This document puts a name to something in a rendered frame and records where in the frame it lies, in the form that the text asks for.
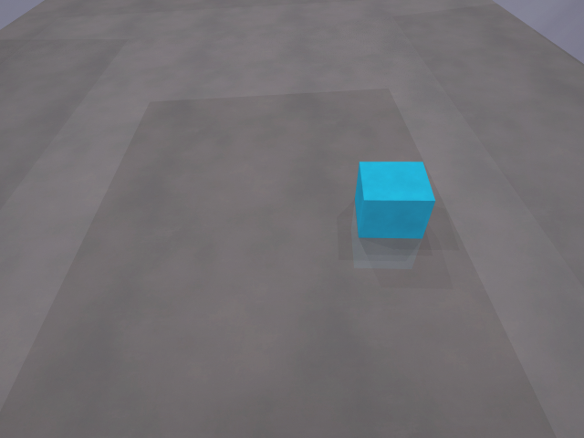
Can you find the carton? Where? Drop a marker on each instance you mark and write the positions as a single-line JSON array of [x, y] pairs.
[[393, 200]]

